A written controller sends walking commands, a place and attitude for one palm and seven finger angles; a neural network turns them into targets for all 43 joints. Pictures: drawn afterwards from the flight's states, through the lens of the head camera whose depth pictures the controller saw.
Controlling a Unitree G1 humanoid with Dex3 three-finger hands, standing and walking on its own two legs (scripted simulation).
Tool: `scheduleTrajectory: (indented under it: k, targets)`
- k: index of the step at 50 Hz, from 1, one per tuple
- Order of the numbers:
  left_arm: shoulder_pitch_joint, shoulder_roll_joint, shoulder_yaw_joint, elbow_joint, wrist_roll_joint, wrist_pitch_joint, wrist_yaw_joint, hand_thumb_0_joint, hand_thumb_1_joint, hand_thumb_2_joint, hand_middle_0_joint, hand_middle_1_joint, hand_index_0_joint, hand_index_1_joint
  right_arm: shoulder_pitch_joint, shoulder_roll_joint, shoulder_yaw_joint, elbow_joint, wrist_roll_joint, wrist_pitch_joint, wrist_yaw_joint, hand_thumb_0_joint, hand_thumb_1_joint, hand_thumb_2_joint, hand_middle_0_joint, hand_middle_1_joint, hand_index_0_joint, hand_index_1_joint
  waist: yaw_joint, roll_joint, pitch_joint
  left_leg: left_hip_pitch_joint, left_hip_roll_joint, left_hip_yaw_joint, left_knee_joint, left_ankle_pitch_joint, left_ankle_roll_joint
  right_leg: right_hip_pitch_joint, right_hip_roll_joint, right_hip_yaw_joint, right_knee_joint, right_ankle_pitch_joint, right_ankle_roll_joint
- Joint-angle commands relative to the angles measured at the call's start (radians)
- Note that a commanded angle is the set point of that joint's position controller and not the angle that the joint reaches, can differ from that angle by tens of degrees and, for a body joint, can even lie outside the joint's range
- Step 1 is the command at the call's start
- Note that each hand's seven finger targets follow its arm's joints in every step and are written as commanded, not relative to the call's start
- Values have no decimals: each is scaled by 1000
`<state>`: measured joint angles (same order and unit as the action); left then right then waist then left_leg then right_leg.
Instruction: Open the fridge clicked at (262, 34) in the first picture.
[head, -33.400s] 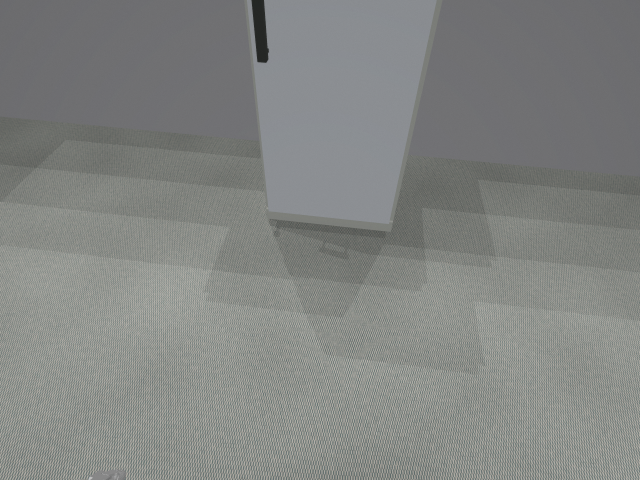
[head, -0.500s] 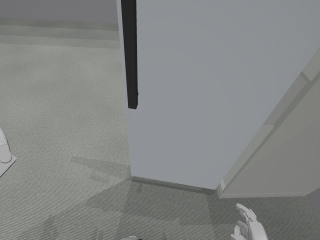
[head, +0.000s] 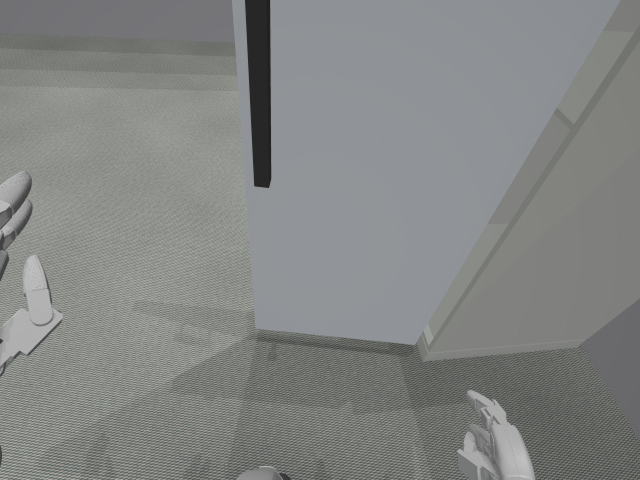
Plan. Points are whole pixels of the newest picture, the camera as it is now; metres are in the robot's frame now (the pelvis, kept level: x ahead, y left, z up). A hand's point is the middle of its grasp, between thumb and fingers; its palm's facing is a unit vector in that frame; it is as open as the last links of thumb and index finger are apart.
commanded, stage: stop stepping back and stand still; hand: left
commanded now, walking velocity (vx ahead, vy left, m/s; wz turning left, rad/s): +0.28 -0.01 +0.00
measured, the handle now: (262, 75) +0.62 +0.18 +0.19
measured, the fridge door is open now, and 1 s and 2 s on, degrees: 79 79 79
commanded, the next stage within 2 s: let the arm hang, fingers relaxed in 0.72 s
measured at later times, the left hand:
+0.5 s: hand out of the picture +0.12 +0.31 +0.16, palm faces +0.52 -0.79 -0.32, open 7.4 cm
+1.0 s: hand out of the picture +0.09 +0.30 -0.09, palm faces +0.12 -0.91 -0.39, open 7.4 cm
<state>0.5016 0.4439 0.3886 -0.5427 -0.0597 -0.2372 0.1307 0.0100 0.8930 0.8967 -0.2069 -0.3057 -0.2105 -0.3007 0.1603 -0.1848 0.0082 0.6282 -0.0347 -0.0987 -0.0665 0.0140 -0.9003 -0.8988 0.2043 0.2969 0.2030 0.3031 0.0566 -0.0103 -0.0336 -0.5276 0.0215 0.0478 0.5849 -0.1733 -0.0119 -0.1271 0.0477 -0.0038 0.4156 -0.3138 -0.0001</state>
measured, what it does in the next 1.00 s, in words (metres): steps on the spot: left foot, then left foot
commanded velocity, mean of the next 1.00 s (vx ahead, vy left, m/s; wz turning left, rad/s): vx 0.09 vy -0.03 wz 0.00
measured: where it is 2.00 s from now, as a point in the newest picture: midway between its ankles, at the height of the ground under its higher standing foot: outside the picture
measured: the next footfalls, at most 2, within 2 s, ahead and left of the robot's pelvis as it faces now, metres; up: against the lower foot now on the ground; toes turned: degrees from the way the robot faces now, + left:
left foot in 0.06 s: +0.10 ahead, +0.07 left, +0.00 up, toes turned +2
left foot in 0.50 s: +0.01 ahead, +0.15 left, +0.00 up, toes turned +5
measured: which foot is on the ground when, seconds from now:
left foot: up 0.00-0.04, down 0.06-0.32, up 0.34-0.48, down 0.50-1.00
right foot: down 0.00-1.00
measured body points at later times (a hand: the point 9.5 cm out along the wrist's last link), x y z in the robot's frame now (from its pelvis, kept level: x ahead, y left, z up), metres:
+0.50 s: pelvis -0.07 +0.03 +0.00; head -0.11 +0.06 +0.44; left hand +0.09 +0.35 +0.18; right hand +0.07 -0.23 -0.08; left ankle -0.03 +0.14 -0.73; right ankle -0.09 -0.07 -0.73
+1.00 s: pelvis -0.07 +0.04 -0.01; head -0.07 +0.03 +0.44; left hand +0.08 +0.34 -0.06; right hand +0.09 -0.22 -0.13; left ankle -0.03 +0.14 -0.73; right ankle -0.07 -0.06 -0.73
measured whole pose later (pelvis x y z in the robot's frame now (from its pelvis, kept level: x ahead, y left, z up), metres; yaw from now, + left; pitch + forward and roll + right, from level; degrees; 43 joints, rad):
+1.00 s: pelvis -0.07 +0.04 -0.01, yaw +5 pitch +0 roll +1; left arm 0.21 0.32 0.09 0.52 0.02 0.05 0.01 0.00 0.91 0.90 -0.19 -0.30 -0.20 -0.30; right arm 0.14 -0.30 -0.01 0.81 -0.04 -0.04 -0.01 0.01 -0.90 -0.90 0.20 0.30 0.20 0.30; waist -0.02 0.02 0.00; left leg -0.40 -0.06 0.03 0.66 -0.27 0.05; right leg -0.34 -0.01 0.00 0.74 -0.41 -0.02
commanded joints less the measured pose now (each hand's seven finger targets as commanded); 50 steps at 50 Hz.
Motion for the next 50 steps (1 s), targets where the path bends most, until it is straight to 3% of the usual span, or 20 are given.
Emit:
scheduleTrajectory:
  k: [1, 3, 5, 7, 12, 14, 16, 17, 19, 23, 27, 28, 33, 36, 38, 40, 41, 46, 48, 50]
  targets:
    - [-92, 176, 111, -79, 5, -17, 15, 0, 900, 900, -200, -300, -200, -300, -50, -127, -39, -138, 30, -43, -34, 0, -900, -900, 200, 300, 200, 300, -70, -121, 13, 282, -6, -56, 70, -31, -6, -279, -243, 35, -38, 442, -95]
    - [-76, 192, 139, -138, -1, -13, 11, 0, 900, 900, -200, -300, -200, -300, -47, -174, -40, -160, 35, -49, -44, 0, -900, -900, 200, 300, 200, 300, -49, 192, -40, 341, 107, -201, -239, 315, 43, -210, -38, -23, 135, 182, 6]
    - [-40, 236, 189, -193, -10, -38, 10, 0, 900, 900, -200, -300, -200, -300, -54, -173, -45, -169, 17, -89, -30, 0, -900, -900, 200, 300, 200, 300, -30, 342, -140, 362, 220, -448, -422, 11, 52, -190, 29, 26, 290, -191, -9]
    - [-30, 206, 183, -268, -1, -39, 17, 0, 900, 900, -200, -300, -200, -300, -28, -149, -47, -165, 4, -100, -12, 0, -900, -900, 200, 300, 200, 300, -26, 261, -134, 258, 205, -427, -554, -411, -20, -97, 42, 31, 350, -184, -30]
    - [150, 163, 152, -216, 5, 2, 24, 0, 900, 900, -200, -300, -200, -300, -4, -153, -47, -172, 8, -92, -7, 0, -900, -900, 200, 300, 200, 300, -39, 233, -86, 94, 63, -169, -490, -409, -59, 164, 60, -80, -28, -107, -43]
    - [115, 196, 172, -193, 9, 5, 20, 0, 900, 900, -200, -300, -200, -300, 12, -153, -56, -150, -2, -64, -12, 0, -900, -900, 200, 300, 200, 300, -52, 40, -69, 185, -13, -54, -187, -258, -30, 14, -88, 26, -171, -134, -90]
    - [-7, 202, 197, -184, -8, 0, 27, 0, 900, 900, -200, -300, -200, -300, 16, -150, -54, -121, -15, -43, -14, 0, -900, -900, 200, 300, 200, 300, -65, -97, -51, 252, -18, -58, 203, -111, -11, -253, -338, 250, -262, -255, -204]
    - [-30, 169, 167, -96, 0, 15, 28, 0, 900, 900, -200, -300, -200, -300, 13, -147, -60, -113, 9, -45, -17, 0, -900, -900, 200, 300, 200, 300, -63, -201, -14, 167, -12, -99, 320, -145, -7, -281, -364, 325, -271, -394, -223]
    - [-105, 117, 105, -10, 14, 20, 27, 0, 900, 900, -200, -300, -200, -300, 22, -169, -67, -100, 21, -48, -21, 0, -900, -900, 200, 300, 200, 300, -84, -128, 90, 147, 21, -97, 357, -195, 11, -377, -331, 260, -240, -414, -187]
    - [-235, 117, 50, -66, 41, 0, 39, 0, 900, 900, -200, -300, -200, -300, -10, -161, -47, -92, 19, -75, -41, 0, -900, -900, 200, 300, 200, 300, -80, 38, 116, 283, 16, -21, -27, -226, 49, -327, -230, 156, -80, -333, -128]
    - [-182, 176, 119, -213, 33, -34, 37, 0, 900, 900, -200, -300, -200, -300, -19, -147, -33, -111, 8, -110, -30, 0, -900, -900, 200, 300, 200, 300, -75, 327, 74, 209, 269, -524, -436, -477, 156, -272, -15, -10, 379, -187, -7]
    - [-167, 182, 142, -217, 41, -33, 37, 0, 900, 900, -200, -300, -200, -300, -14, -136, -33, -120, -3, -115, -23, 0, -900, -900, 200, 300, 200, 300, -70, 300, 94, 139, 282, -545, -484, -535, 170, -239, -27, 18, 436, -169, -12]
    - [10, 148, 164, -132, 34, -34, 36, 0, 900, 900, -200, -300, -200, -300, -2, -138, -36, -131, 10, -112, -4, 0, -900, -900, 200, 300, 200, 300, -55, 167, -3, 81, 128, -181, -296, -308, 71, 67, -34, -21, 9, -10, -24]
    - [13, 114, 136, -32, 18, -26, 26, 0, 900, 900, -200, -300, -200, -300, 18, -134, -38, -127, 12, -100, 1, 0, -900, -900, 200, 300, 200, 300, -65, 22, -6, 137, 40, -92, -114, -219, 31, -49, -140, 159, -91, -54, -76]
    - [6, 109, 120, -8, 8, -16, 25, 0, 900, 900, -200, -300, -200, -300, 23, -139, -46, -118, 22, -88, -3, 0, -900, -900, 200, 300, 200, 300, -71, -83, 9, 212, 25, -74, 10, -136, 28, -167, -214, 262, -160, -118, -107]
    - [-62, 114, 105, -31, 10, -13, 29, 0, 900, 900, -200, -300, -200, -300, 7, -141, -39, -115, 26, -89, -8, 0, -900, -900, 200, 300, 200, 300, -71, -69, 0, 254, 25, -75, -14, -47, 30, -154, -214, 212, -122, 22, -100]
    - [-119, -12, -250, 669, 107, 143, -102, 0, 900, 900, -200, -300, -200, -300, -33, -315, -101, 105, 23, -108, 84, 0, -900, -900, 200, 300, 200, 300, -120, -7, 9, 210, 96, -126, 124, 286, 39, -210, -262, 38, 128, 486, -97]
    - [-213, -49, -281, 850, 86, 240, -128, 0, 900, 900, -200, -300, -200, -300, 15, -309, -72, 63, 0, 25, 48, 0, -900, -900, 200, 300, 200, 300, -67, -12, -36, 168, 244, -437, -170, 412, 207, -205, -60, 22, 413, -113, -23]
    - [-232, -28, -288, 999, 85, 240, -124, 0, 900, 900, -200, -300, -200, -300, -21, -317, -71, 91, -6, 44, 45, 0, -900, -900, 200, 300, 200, 300, -43, 12, -48, 169, 225, -401, -172, 388, 210, -141, -69, 55, 345, -115, -22]
    - [-217, 8, -300, 1147, 89, 229, -122, 0, 900, 900, -200, -300, -200, -300, -65, -288, -60, 116, 1, 57, 48, 0, -900, -900, 200, 300, 200, 300, -19, -9, -87, 129, 116, -278, -110, 260, 130, 19, -104, 89, 125, 119, -34]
